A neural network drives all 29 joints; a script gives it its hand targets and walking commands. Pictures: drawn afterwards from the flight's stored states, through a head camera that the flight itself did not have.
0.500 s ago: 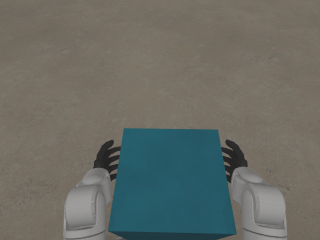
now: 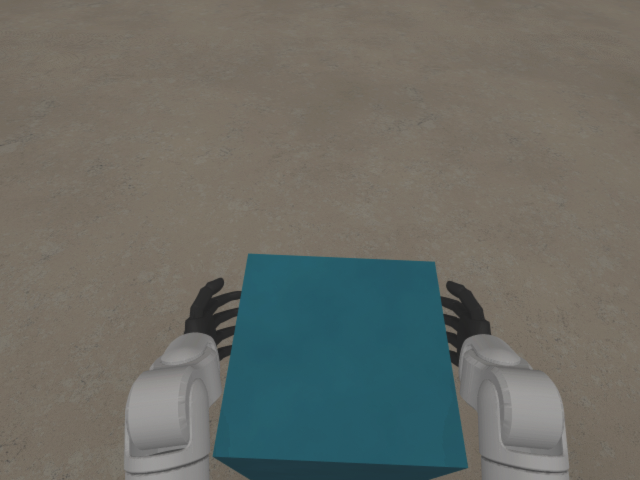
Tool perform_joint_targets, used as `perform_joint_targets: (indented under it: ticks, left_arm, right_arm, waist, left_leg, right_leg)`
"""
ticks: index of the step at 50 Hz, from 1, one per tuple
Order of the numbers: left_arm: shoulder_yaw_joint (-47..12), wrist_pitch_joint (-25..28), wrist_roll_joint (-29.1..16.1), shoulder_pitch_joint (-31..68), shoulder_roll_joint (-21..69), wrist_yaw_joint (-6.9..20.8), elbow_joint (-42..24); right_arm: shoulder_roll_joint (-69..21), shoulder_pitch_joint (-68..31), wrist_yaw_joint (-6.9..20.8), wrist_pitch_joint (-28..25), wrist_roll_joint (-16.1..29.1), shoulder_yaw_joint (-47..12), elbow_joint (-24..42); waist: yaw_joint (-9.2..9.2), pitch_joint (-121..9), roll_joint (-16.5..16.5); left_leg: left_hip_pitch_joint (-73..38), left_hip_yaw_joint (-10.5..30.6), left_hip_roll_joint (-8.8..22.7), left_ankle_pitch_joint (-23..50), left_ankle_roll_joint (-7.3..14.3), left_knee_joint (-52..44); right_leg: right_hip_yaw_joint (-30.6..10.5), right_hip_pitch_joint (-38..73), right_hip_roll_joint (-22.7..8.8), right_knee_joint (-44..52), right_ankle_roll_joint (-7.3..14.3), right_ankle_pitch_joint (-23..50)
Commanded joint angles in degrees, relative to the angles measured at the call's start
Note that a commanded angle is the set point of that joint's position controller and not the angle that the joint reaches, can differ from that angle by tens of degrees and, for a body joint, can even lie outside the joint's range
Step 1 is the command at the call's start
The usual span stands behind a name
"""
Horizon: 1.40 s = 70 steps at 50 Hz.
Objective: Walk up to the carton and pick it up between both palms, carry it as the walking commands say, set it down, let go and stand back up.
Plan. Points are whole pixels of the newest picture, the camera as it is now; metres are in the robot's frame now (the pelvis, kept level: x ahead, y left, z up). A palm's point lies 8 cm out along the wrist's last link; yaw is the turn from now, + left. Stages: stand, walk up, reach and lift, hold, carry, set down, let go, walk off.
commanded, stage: carry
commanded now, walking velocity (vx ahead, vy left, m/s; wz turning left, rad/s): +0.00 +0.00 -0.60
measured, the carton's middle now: (334, 380) +0.26 +0.01 +0.01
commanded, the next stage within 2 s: none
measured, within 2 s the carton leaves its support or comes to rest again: neither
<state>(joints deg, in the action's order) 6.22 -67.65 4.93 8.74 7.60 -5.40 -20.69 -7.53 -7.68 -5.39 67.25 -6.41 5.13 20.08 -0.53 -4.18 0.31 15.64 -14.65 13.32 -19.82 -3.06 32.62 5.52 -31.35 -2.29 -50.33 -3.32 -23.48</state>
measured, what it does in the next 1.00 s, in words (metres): walks backwards, turning right: right foot, then left foot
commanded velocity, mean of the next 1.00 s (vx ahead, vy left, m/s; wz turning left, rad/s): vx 0.00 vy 0.00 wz -0.60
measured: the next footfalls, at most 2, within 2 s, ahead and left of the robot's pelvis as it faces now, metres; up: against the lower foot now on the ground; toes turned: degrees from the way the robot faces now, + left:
right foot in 0.10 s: +0.06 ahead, -0.15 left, +0.00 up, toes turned -12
left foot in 0.60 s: -0.02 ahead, +0.05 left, +0.00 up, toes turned -10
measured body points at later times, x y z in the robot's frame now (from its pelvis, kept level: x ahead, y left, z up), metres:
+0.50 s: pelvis -0.05 -0.06 -0.01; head -0.04 -0.06 +0.44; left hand +0.25 +0.04 +0.07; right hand +0.19 -0.26 +0.07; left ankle -0.03 +0.07 -0.70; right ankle +0.02 -0.14 -0.74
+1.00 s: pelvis -0.11 -0.08 -0.01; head -0.08 -0.08 +0.44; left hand +0.21 -0.11 +0.06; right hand +0.03 -0.36 +0.06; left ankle -0.06 +0.06 -0.74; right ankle -0.16 -0.19 -0.73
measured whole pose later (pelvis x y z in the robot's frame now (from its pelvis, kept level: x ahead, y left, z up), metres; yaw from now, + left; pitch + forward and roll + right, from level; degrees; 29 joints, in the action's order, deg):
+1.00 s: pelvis -0.11 -0.08 -0.01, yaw -35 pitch +4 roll -3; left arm 5.5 -69.2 6.1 8.8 7.6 -5.4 -22.2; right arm -7.5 -6.7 -5.0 67.0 -5.8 5.1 20.4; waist 0.9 -1.3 -0.7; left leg 16.4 -19.4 16.9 -20.7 -4.6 37.0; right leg 8.4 -22.5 -2.0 -35.8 -3.0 -18.2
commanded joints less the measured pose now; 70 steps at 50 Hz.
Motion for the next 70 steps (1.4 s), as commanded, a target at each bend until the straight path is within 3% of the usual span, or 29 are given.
perform_joint_targets:
  ticks: [1, 3, 4, 5, 6, 8, 10, 15, 18, 24, 27, 28, 29, 30, 31, 32, 34, 40, 43, 47, 49, 50, 51, 52, 53, 57, 62, 66, 70]
  left_arm:
    - [-42.78, -0.82, -20.81, 23.19, 48.10, 13.50, -4.81]
    - [-42.48, -0.32, -20.79, 23.93, 50.46, 14.04, -4.31]
    - [-41.50, -0.27, -20.30, 21.50, 50.12, 14.57, -2.76]
    - [-41.01, -0.04, -19.80, 20.41, 49.63, 14.58, -3.16]
    - [-40.30, -0.20, -18.78, 17.71, 50.46, 14.34, -0.79]
    - [-38.17, 0.19, -16.64, 13.08, 49.96, 13.87, -0.23]
    - [-38.44, 1.15, -17.11, 15.77, 49.91, 13.78, -4.35]
    - [-40.97, 1.71, -18.18, 17.71, 49.89, 13.74, -10.56]
    - [-40.84, 0.81, -17.33, 16.30, 48.61, 13.87, -8.00]
    - [-41.75, -0.73, -19.57, 18.40, 49.21, 15.80, -2.69]
    - [-42.42, -1.07, -20.72, 21.20, 49.45, 16.15, -2.30]
    - [-43.20, -0.88, -21.67, 24.19, 49.15, 16.01, -4.27]
    - [-43.72, -1.27, -21.51, 24.67, 49.10, 15.84, -3.52]
    - [-44.23, -1.43, -23.02, 27.38, 49.89, 15.78, -4.84]
    - [-44.70, -1.31, -22.73, 30.14, 49.47, 15.81, -5.87]
    - [-44.74, -1.40, -22.72, 28.77, 50.29, 15.85, -5.12]
    - [-43.35, -1.16, -23.10, 27.85, 50.84, 16.02, -3.20]
    - [-42.66, -1.49, -21.07, 21.12, 48.92, 13.66, -1.85]
    - [-42.51, -1.45, -20.26, 22.12, 46.44, 13.08, -4.62]
    - [-42.29, -1.39, -20.43, 23.17, 48.33, 13.29, -5.42]
    - [-41.70, -0.58, -20.35, 21.65, 49.09, 13.73, -5.28]
    - [-41.56, -0.37, -20.27, 20.90, 49.57, 14.07, -4.52]
    - [-40.61, -0.14, -20.04, 19.11, 49.24, 14.48, -3.28]
    - [-40.63, 0.20, -19.99, 21.65, 49.48, 14.46, -4.89]
    - [-39.35, 0.18, -18.17, 16.92, 49.87, 14.04, -2.54]
    - [-38.55, 1.14, -17.81, 13.58, 49.20, 13.88, -5.65]
    - [-40.89, 1.32, -18.31, 17.73, 48.99, 13.23, -12.79]
    - [-40.63, -0.25, -17.64, 15.67, 47.98, 14.13, -7.56]
    - [-40.96, -0.87, -19.09, 17.65, 48.56, 15.97, -2.96]
  right_arm:
    - [-48.60, -18.82, 15.76, 0.01, 21.42, -37.56, 2.83]
    - [-50.22, -23.50, 15.66, -0.57, 22.38, -39.21, 5.77]
    - [-50.01, -24.34, 15.33, -0.43, 22.33, -40.31, 6.43]
    - [-51.09, -26.13, 15.26, -0.38, 23.25, -42.77, 8.75]
    - [-52.05, -28.58, 15.14, -0.43, 24.99, -43.90, 8.98]
    - [-50.52, -26.00, 15.17, -0.68, 25.41, -44.04, 8.84]
    - [-52.67, -26.84, 15.15, -0.91, 26.37, -45.78, 10.51]
    - [-52.53, -23.75, 14.77, -1.42, 26.35, -43.02, 9.86]
    - [-51.42, -21.80, 14.30, -0.72, 24.26, -41.86, 7.86]
    - [-51.77, -21.05, 13.55, 0.19, 20.74, -39.49, 3.04]
    - [-52.01, -19.83, 13.82, 0.34, 20.25, -37.95, -0.88]
    - [-52.68, -19.50, 14.24, 0.32, 20.56, -37.82, -1.15]
    - [-51.62, -18.03, 14.35, 0.31, 20.09, -36.78, -1.47]
    - [-52.06, -18.58, 14.26, 0.05, 20.10, -36.95, -1.30]
    - [-53.75, -20.07, 14.02, 0.10, 20.30, -37.23, -1.74]
    - [-53.41, -21.44, 13.74, 0.04, 21.18, -37.96, 1.27]
    - [-53.25, -26.40, 13.89, 0.25, 22.02, -38.75, 4.49]
    - [-47.90, -18.78, 14.02, 0.82, 20.21, -35.52, 3.12]
    - [-47.29, -15.46, 14.59, 0.91, 19.67, -35.24, -0.11]
    - [-50.46, -19.14, 15.08, -0.16, 20.99, -36.37, 2.15]
    - [-50.91, -21.00, 14.90, -0.78, 21.58, -38.33, 5.05]
    - [-51.37, -22.29, 14.58, -1.09, 21.78, -39.29, 6.49]
    - [-50.81, -23.87, 14.33, -0.96, 21.85, -40.87, 8.85]
    - [-51.93, -27.66, 14.63, -0.89, 24.09, -43.32, 10.51]
    - [-52.33, -29.09, 14.41, -0.64, 24.90, -43.78, 10.97]
    - [-52.22, -25.27, 13.78, -1.42, 25.95, -44.88, 13.27]
    - [-52.18, -22.34, 13.55, -0.97, 25.73, -42.80, 11.53]
    - [-51.17, -18.60, 13.73, 0.45, 22.81, -40.40, 5.46]
    - [-51.15, -22.70, 13.46, 0.20, 21.13, -40.04, 4.70]
  waist:
    - [2.31, -12.49, -19.11]
    - [0.67, -16.47, -8.83]
    - [0.15, -15.75, 5.85]
    - [0.33, -16.60, 22.75]
    - [0.62, -17.28, 15.55]
    - [-0.17, -17.70, 10.07]
    - [-0.45, -19.16, 10.10]
    - [-0.36, -20.23, 1.17]
    - [-0.40, -17.49, 3.14]
    - [-0.29, -14.35, 11.35]
    - [0.41, -12.40, 8.04]
    - [1.16, -13.84, 7.55]
    - [2.19, -13.48, -1.71]
    - [1.66, -13.93, -21.23]
    - [1.00, -9.11, -19.06]
    - [0.76, -8.92, -13.88]
    - [0.88, -6.44, -1.61]
    - [1.52, -9.90, -11.14]
    - [2.44, -10.97, -16.35]
    - [2.45, -12.69, -20.60]
    - [0.87, -15.69, -10.23]
    - [0.07, -17.01, -2.72]
    - [-0.10, -15.98, 17.09]
    - [0.38, -15.22, 19.83]
    - [0.05, -17.75, 16.48]
    - [0.28, -19.77, 10.29]
    - [-0.16, -18.88, 1.30]
    - [0.07, -14.52, 5.83]
    - [-0.02, -11.03, 9.78]
  left_leg:
    - [-14.64, 2.55, 9.08, 38.35, 1.70, 1.11]
    - [-5.34, -0.32, 5.71, 30.92, -1.78, 15.47]
    - [11.21, 0.88, 0.85, -1.40, -3.82, 27.16]
    - [24.94, 2.42, -4.43, -21.52, -6.59, 35.69]
    - [22.83, 7.95, -1.80, -20.60, -5.78, 38.22]
    - [23.77, 9.71, -3.01, -16.65, -5.33, 39.08]
    - [21.39, 9.76, -3.54, -12.21, -5.17, 37.77]
    - [19.96, 10.65, -6.18, -4.44, -3.45, 31.54]
    - [16.55, 10.96, -7.87, -4.50, -2.68, 24.49]
    - [8.54, 10.88, -12.19, -5.02, -1.17, 10.72]
    - [-2.81, 8.39, -14.49, -2.09, 0.14, -2.43]
    - [-12.97, 8.49, -13.42, -1.24, 1.56, -10.02]
    - [-19.51, 15.39, -5.67, -7.44, 3.71, -17.33]
    - [-14.71, 32.64, 12.56, -6.81, 9.40, -18.58]
    - [-5.60, 29.71, 17.85, 5.93, 12.40, -18.34]
    - [-0.48, 25.63, 17.45, 8.36, 12.46, -17.37]
    - [3.21, 16.63, 9.18, 3.01, 7.28, -16.14]
    - [-15.81, 5.21, 4.27, 39.73, 4.00, -5.32]
    - [-17.99, 4.47, 7.29, 43.53, 4.15, -3.59]
    - [-15.95, 2.21, 9.49, 39.06, 1.88, -0.29]
    - [-11.08, -0.68, 6.85, 33.86, -0.91, 10.09]
    - [0.10, 0.24, 4.36, 17.47, -2.10, 18.39]
    - [17.55, -0.13, -1.89, -17.48, -4.67, 28.78]
    - [23.10, 4.78, -2.57, -23.40, -5.64, 32.82]
    - [20.43, 8.35, -2.56, -19.33, -4.90, 32.00]
    - [22.12, 8.94, -4.74, -11.50, -5.32, 32.98]
    - [18.25, 10.26, -6.86, -5.06, -3.68, 25.01]
    - [14.25, 11.16, -8.82, -3.62, -2.33, 19.29]
    - [9.50, 10.72, -10.86, -3.61, -1.27, 14.42]
  right_leg:
    - [6.12, 2.26, 2.04, 13.39, 0.77, 4.27]
    - [2.20, 19.27, 1.50, 25.65, 2.36, 17.24]
    - [-12.18, 31.76, -9.72, 27.11, 6.32, 37.57]
    - [-24.13, 40.37, -20.57, 21.75, 10.62, 74.92]
    - [-21.95, 36.70, -20.93, 20.17, 12.55, 78.39]
    - [-13.31, 34.52, -14.37, 19.13, 11.80, 64.15]
    - [-12.11, 29.89, -11.65, 20.87, 11.71, 51.41]
    - [-18.55, 27.12, -11.86, 26.04, 11.80, 27.61]
    - [-22.76, 22.68, -12.51, 30.32, 12.93, 16.27]
    - [-24.51, 18.65, -10.37, 32.40, 10.67, 17.05]
    - [-22.02, 9.68, -6.35, 32.85, 6.33, 13.60]
    - [-18.13, 2.58, -2.39, 33.42, 1.81, 9.80]
    - [-12.83, -4.40, 2.25, 26.59, -2.63, 8.45]
    - [-5.39, -7.14, 7.79, 3.23, -2.31, 0.40]
    - [-5.62, -8.18, 2.62, -10.28, -1.03, -1.62]
    - [-7.97, -5.92, -0.01, -18.16, -0.42, -1.65]
    - [-7.38, -5.38, 0.71, -21.71, -0.88, 6.53]
    - [0.51, -9.93, 1.29, -10.04, -1.99, 1.05]
    - [3.05, -6.80, 0.20, 0.21, -1.52, -4.73]
    - [5.44, 4.05, 1.53, 14.20, 0.15, 2.38]
    - [3.91, 17.53, 2.74, 27.00, 1.80, 14.41]
    - [-3.45, 28.33, -3.28, 27.96, 3.64, 25.72]
    - [-19.02, 37.84, -16.35, 26.37, 8.56, 58.72]
    - [-23.30, 39.77, -20.59, 22.59, 11.58, 80.25]
    - [-17.66, 39.51, -17.57, 19.76, 12.99, 81.66]
    - [-10.44, 38.28, -10.55, 20.14, 10.27, 62.41]
    - [-19.94, 30.16, -12.93, 27.16, 13.56, 31.63]
    - [-24.13, 23.29, -12.67, 32.11, 13.03, 14.00]
    - [-24.44, 16.56, -10.59, 34.19, 10.60, 10.27]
